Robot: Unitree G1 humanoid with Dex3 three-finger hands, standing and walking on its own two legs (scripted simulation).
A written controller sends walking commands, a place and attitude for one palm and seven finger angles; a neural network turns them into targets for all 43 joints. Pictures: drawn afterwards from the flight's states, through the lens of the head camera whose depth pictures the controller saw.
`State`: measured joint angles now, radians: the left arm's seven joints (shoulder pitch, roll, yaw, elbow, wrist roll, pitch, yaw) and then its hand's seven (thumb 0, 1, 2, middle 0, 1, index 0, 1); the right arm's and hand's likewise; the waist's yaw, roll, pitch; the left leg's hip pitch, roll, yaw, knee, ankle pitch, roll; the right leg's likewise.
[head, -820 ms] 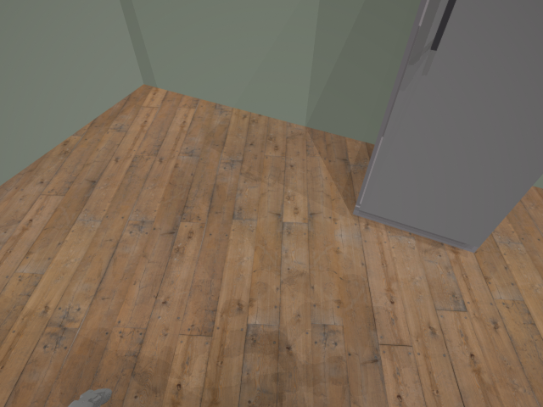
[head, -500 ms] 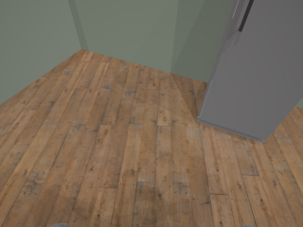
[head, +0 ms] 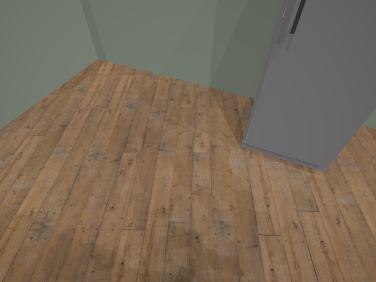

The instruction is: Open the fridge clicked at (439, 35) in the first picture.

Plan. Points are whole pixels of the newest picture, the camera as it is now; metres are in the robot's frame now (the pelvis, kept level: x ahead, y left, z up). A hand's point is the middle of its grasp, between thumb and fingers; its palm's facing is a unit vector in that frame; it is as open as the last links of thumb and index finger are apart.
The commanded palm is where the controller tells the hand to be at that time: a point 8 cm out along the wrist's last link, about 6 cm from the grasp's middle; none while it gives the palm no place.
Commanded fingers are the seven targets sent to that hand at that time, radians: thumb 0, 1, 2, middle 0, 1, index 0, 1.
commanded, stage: look at it before walking up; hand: left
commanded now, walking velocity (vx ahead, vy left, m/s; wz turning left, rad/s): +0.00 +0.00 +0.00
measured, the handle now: out of the picture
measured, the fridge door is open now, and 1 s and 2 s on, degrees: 0 0 0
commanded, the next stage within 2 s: walk to a spot facing it in 0.62 s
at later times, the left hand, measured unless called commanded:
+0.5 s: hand out of the picture +0.09 +0.24 -0.16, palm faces -0.03 -0.94 -0.33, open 7.4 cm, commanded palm none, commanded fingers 0.00 0.90 0.90 -0.20 -0.30 -0.20 -0.30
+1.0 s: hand out of the picture +0.08 +0.21 -0.17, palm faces -0.10 -0.95 -0.29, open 7.4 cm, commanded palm none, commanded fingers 0.00 0.90 0.90 -0.20 -0.30 -0.20 -0.30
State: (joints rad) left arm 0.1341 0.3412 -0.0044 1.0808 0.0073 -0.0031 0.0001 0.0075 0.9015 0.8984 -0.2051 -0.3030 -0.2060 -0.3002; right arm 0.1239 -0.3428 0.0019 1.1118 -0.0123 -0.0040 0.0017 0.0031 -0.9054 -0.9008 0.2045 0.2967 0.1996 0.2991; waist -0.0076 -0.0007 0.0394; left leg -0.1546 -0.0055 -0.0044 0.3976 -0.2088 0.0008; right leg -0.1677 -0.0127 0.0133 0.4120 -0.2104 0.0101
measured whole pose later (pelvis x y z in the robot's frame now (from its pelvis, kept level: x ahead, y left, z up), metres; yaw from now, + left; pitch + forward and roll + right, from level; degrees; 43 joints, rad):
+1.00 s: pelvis +0.00 -0.01 -0.01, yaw -6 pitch -1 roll +1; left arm 0.18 0.29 0.02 1.00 0.01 0.05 0.00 0.01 0.90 0.90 -0.20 -0.30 -0.20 -0.30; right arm 0.11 -0.26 -0.02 1.01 -0.01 0.02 -0.02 0.00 -0.91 -0.90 0.20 0.30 0.20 0.30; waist 0.01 -0.02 0.08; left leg -0.21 0.03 0.10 0.52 -0.29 -0.01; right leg -0.29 0.03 0.10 0.59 -0.27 0.00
